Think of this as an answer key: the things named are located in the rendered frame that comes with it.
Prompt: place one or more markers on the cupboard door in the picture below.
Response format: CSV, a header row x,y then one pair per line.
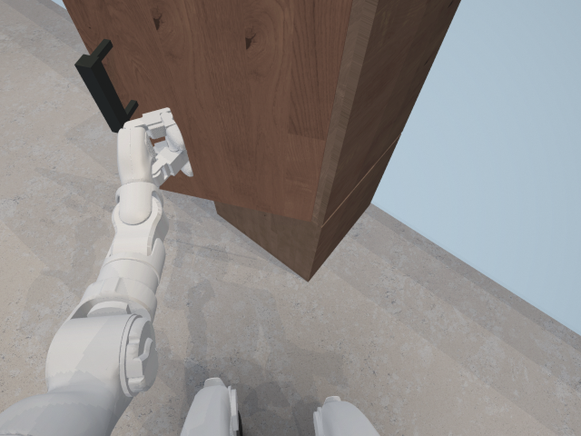
x,y
250,84

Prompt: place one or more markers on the left robot upper arm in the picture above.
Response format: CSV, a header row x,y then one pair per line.
x,y
96,366

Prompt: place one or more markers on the robot left forearm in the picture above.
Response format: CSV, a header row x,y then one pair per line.
x,y
132,269

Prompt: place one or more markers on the handle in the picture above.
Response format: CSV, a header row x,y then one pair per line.
x,y
96,79

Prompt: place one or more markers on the right robot shin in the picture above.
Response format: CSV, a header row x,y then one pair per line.
x,y
332,399

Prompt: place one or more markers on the robot left hand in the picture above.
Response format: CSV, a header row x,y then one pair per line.
x,y
139,161

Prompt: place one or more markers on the robot left thigh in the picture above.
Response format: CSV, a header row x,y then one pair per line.
x,y
214,412

